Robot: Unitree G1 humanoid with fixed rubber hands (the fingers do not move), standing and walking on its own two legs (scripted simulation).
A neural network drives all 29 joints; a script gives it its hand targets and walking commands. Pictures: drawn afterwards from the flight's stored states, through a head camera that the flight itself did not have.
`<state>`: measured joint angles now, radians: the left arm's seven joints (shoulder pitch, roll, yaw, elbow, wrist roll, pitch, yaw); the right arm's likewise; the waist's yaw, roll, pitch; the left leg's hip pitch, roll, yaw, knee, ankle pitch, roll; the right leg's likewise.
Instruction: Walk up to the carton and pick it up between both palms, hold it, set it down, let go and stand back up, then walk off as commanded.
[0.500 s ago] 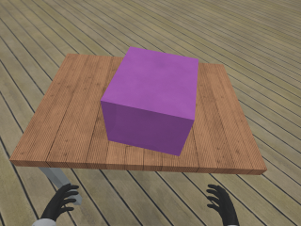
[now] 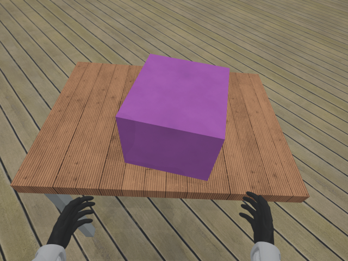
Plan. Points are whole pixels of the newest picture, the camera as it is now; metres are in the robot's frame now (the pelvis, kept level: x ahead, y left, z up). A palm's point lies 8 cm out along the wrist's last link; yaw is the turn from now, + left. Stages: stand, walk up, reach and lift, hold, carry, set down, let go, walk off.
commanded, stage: reach and lift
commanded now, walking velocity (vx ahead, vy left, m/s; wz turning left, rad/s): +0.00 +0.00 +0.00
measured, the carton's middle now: (177, 114) +0.52 -0.01 +0.01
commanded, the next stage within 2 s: none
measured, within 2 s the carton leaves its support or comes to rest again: neither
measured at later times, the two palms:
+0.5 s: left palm (72, 195) +0.26 +0.24 +0.00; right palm (266, 215) +0.22 -0.20 +0.01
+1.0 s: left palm (80, 150) +0.35 +0.22 +0.06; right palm (263, 173) +0.29 -0.19 +0.06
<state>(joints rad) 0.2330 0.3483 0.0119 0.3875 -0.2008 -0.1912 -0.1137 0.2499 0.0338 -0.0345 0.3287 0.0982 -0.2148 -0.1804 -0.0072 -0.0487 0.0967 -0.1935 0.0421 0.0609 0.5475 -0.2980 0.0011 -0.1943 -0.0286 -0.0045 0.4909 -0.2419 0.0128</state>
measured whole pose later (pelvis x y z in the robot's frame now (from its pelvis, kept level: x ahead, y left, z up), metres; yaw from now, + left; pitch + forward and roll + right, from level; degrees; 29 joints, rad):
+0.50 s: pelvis +0.02 +0.00 +0.00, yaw +0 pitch -2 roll -1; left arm 0.06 0.38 -0.02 0.33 -0.27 -0.12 -0.10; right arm 0.25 -0.02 -0.03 0.14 0.14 -0.06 -0.21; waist -0.01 -0.04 0.10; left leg -0.19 0.04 0.06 0.55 -0.32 0.00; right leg -0.19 -0.03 0.00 0.49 -0.26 0.02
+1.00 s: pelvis +0.01 +0.00 +0.00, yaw +0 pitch -2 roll -1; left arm -0.29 0.38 0.00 0.36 -0.27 0.14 -0.09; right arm -0.04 -0.10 -0.03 0.10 0.19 0.15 -0.22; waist -0.01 -0.04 0.10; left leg -0.19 0.04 0.06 0.55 -0.32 0.00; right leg -0.19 -0.03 0.00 0.49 -0.26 0.03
